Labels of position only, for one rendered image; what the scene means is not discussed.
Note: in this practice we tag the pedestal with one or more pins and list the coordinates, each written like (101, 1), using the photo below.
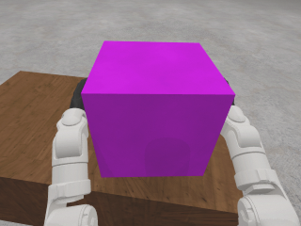
(31, 104)

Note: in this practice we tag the carton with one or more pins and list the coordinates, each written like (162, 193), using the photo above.
(154, 108)

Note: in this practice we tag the robot left forearm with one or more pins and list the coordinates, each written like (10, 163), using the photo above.
(69, 161)

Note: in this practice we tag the right robot upper arm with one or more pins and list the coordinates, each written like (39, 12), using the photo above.
(265, 210)

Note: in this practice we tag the left robot hand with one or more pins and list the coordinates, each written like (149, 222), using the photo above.
(76, 100)

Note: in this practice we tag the left robot upper arm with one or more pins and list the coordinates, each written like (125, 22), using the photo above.
(77, 215)

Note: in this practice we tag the robot right forearm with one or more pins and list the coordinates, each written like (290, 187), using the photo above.
(253, 173)

